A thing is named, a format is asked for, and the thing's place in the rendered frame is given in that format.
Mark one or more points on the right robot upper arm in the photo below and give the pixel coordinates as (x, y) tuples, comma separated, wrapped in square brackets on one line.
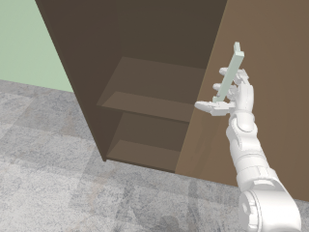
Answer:
[(267, 210)]

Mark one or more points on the handle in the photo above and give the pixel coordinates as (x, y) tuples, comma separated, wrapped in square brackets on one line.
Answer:
[(230, 74)]

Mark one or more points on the right robot hand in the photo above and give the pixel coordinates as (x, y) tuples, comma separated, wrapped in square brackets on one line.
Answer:
[(241, 98)]

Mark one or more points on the wardrobe door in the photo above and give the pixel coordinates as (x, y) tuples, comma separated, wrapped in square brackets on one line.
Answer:
[(274, 38)]

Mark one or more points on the robot right forearm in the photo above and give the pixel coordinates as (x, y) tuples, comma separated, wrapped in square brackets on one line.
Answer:
[(248, 156)]

